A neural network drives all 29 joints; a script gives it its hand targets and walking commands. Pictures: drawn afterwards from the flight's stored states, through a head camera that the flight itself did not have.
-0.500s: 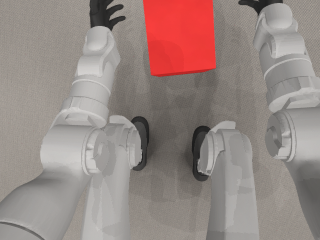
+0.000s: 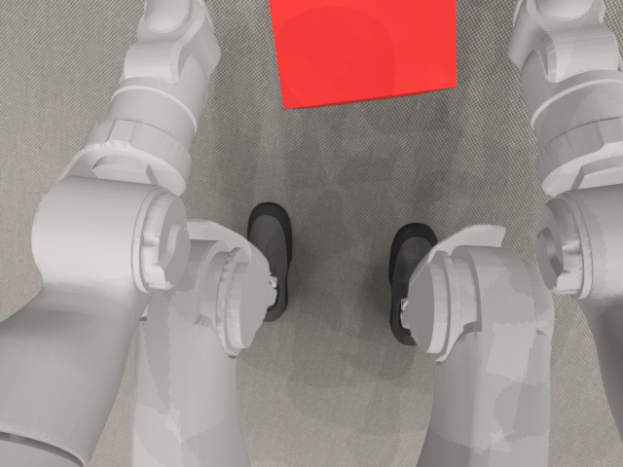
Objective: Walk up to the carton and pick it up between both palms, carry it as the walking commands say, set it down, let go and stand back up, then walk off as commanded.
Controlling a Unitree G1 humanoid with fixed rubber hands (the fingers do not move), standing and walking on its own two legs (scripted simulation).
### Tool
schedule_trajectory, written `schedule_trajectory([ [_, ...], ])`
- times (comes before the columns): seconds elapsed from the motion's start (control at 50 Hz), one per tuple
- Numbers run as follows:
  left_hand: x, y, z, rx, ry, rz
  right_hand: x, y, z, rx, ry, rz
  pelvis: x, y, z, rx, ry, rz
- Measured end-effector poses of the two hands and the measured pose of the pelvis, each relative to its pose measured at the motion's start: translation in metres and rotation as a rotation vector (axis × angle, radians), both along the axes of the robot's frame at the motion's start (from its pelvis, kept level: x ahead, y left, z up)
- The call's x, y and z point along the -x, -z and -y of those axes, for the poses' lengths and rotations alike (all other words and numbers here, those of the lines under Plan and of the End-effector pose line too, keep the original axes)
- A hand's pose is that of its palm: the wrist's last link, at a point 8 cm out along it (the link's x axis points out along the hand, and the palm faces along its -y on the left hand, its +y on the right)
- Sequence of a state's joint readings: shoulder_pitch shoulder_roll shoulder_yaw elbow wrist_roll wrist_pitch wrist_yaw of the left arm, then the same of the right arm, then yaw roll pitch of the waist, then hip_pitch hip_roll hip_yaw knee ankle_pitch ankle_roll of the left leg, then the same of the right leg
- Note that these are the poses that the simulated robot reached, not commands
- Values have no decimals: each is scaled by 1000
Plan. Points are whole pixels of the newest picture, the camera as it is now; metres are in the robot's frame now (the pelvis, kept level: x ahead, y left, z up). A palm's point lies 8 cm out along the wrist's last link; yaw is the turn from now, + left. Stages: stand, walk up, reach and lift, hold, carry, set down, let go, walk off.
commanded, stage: reach and lift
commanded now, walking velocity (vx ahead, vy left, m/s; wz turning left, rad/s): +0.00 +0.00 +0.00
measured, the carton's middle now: out of the picture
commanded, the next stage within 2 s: none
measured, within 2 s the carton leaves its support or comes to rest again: leaves its support in 0.96 s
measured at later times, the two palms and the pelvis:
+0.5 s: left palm out of the picture +0.54 +0.12 -0.18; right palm out of the picture +0.54 -0.16 -0.19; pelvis +0.00 +0.00 +0.00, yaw +0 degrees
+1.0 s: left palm out of the picture +0.55 +0.10 -0.17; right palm out of the picture +0.55 -0.15 -0.19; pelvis +0.01 +0.00 -0.01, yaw -1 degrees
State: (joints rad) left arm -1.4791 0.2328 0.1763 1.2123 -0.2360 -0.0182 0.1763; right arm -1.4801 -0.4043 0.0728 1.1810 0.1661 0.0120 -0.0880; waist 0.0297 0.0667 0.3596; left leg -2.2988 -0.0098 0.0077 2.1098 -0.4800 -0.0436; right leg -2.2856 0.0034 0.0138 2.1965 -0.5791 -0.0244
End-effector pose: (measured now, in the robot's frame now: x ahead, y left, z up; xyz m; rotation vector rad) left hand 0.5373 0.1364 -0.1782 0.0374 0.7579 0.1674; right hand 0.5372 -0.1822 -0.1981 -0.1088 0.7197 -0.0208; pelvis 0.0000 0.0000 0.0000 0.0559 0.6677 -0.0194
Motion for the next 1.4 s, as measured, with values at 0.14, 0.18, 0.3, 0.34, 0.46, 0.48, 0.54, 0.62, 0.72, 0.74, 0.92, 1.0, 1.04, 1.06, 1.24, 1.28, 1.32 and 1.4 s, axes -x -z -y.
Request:
schedule_trajectory([
  [0.14, -1, 3, 1, 10, -1, 4, -3, -2, -4, -3, -9, 7, 0, 5, -1, 4, -4, 12],
  [0.18, -1, 2, 2, 10, 0, 3, -5, -3, -5, -5, -11, 9, 0, 5, -1, 5, -5, 13],
  [0.3, 1, 2, 6, 12, 9, -1, -6, -7, -11, -8, -17, 9, 0, 4, -3, 5, -7, 10],
  [0.34, 1, 1, 8, 13, 13, -1, -6, -7, -13, -10, -20, 8, 0, 4, -3, 5, -8, 8],
  [0.46, 0, 1, 17, 16, 28, 0, -5, -7, -22, -18, -31, 9, -1, 2, -3, 5, -8, 5],
  [0.48, 0, 1, 19, 16, 31, 0, -5, -7, -23, -20, -33, 9, -1, 2, -3, 5, -7, 4],
  [0.54, 0, 0, 25, 17, 40, 1, -5, -7, -28, -26, -40, 11, -1, 1, -3, 4, -6, 4],
  [0.62, -1, 0, 32, 16, 46, 2, -5, -6, -32, -28, -38, 13, -1, 0, -3, 3, -4, 4],
  [0.72, -1, -1, 32, 4, 40, 0, -6, -7, -32, -29, -33, 4, -1, -2, -3, -1, 4, 6],
  [0.74, -1, -1, 33, 2, 39, -1, -6, -7, -33, -29, -32, 0, -1, -2, -3, -1, 7, 7],
  [0.92, -8, -6, 33, 17, 47, -24, -11, -11, -33, -30, -34, -41, -6, 8, -3, 1, 17, 29],
  [1.0, -13, -11, 34, 32, 51, -17, -9, -10, -31, -43, -34, -45, -10, 13, -3, 0, 16, 26],
  [1.04, -16, -14, 35, 39, 51, -8, -7, -9, -30, -50, -34, -48, -12, 15, -2, -1, 15, 24],
  [1.06, -17, -16, 36, 44, 50, -4, -7, -8, -29, -50, -37, -53, -12, 15, -2, -2, 16, 22],
  [1.24, -17, -22, 42, 70, 36, 4, -5, -8, -25, -43, -22, -73, -16, 14, -1, -4, 23, -2],
  [1.28, -15, -23, 42, 70, 33, 4, -4, -9, -26, -40, -20, -75, -16, 13, -2, -4, 25, -6],
  [1.32, -14, -24, 42, 70, 28, 4, -3, -9, -26, -35, -19, -79, -17, 12, -2, -3, 27, -10],
  [1.4, -11, -28, 42, 69, 12, 8, 1, -10, -29, -25, -19, -87, -17, 9, -3, -1, 34, -16],
])
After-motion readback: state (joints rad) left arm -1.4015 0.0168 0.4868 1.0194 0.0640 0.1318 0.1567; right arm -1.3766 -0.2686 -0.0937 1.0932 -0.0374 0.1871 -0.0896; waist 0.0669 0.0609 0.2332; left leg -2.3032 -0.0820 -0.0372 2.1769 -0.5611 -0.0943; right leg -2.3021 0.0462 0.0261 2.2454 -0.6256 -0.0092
